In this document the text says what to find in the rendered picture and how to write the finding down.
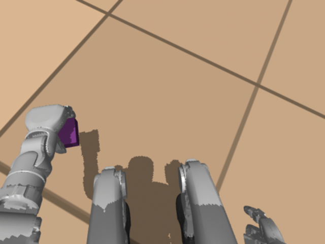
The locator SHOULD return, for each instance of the small box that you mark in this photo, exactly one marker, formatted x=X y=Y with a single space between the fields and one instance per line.
x=69 y=134

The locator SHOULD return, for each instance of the left robot arm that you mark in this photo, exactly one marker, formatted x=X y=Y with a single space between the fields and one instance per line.
x=21 y=193

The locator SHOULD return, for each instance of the right robot hand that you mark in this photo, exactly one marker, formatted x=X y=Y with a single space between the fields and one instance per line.
x=267 y=231

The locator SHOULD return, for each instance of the left robot hand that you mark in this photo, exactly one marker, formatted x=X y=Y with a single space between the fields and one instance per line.
x=51 y=117

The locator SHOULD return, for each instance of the right robot foot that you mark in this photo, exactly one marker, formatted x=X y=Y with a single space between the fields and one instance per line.
x=181 y=219

